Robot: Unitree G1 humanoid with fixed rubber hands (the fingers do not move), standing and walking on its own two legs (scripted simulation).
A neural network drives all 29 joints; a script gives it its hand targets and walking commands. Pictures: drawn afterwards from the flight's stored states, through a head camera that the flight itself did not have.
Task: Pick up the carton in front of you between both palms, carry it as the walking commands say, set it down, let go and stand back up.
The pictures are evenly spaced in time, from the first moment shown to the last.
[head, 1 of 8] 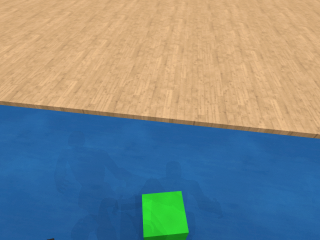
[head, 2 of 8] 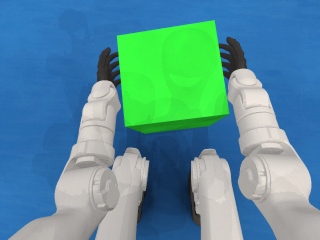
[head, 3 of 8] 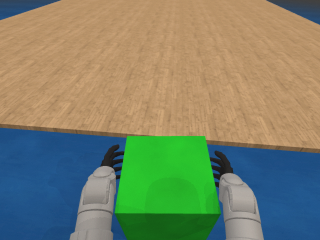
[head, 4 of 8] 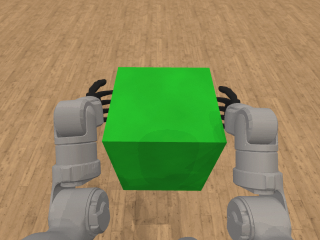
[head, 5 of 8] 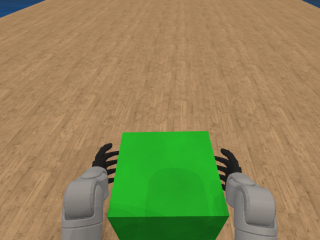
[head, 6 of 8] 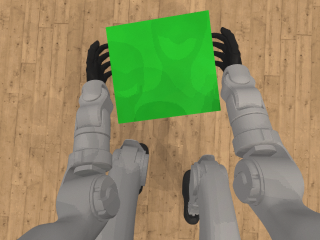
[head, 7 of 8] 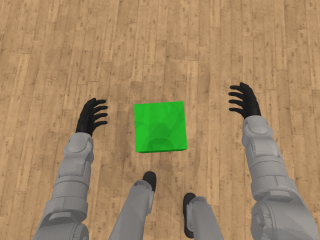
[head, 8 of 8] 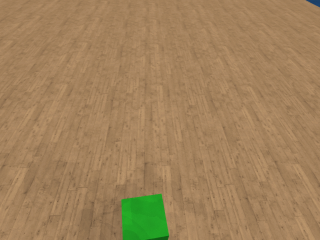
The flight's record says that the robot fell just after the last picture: no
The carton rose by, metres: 0.81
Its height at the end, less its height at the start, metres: +0.05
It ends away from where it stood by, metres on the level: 2.83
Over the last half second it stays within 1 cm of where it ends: yes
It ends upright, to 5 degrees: yes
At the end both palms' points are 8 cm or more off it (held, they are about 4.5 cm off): yes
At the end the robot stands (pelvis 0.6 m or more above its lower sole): yes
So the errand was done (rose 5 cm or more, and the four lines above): yes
